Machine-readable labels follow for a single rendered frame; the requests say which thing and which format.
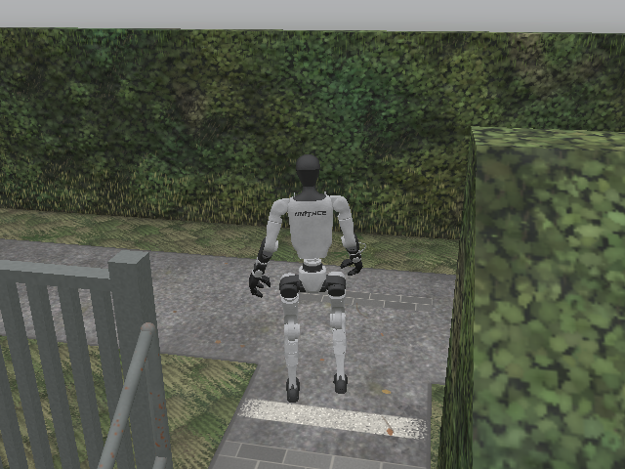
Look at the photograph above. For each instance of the left robot upper arm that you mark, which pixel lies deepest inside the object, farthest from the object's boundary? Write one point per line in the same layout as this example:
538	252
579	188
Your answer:
279	207

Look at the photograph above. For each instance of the right robot upper arm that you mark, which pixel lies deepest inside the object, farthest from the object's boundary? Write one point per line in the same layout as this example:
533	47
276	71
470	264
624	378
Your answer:
340	204

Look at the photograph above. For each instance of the left robot forearm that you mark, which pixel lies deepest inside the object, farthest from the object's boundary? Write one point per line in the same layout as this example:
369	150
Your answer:
262	261

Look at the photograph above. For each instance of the right robot hand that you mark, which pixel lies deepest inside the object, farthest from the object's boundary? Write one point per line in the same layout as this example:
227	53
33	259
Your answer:
348	262

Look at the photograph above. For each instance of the left robot hand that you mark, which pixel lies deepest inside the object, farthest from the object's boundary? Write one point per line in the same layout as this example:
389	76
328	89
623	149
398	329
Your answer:
254	281

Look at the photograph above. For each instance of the robot torso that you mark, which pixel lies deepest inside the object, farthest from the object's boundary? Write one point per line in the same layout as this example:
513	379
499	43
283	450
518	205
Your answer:
311	225

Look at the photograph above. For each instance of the robot head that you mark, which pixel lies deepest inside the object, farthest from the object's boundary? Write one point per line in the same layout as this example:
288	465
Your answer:
307	167

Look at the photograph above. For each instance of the right robot forearm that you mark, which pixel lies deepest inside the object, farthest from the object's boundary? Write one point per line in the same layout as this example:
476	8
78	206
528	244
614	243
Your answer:
354	252

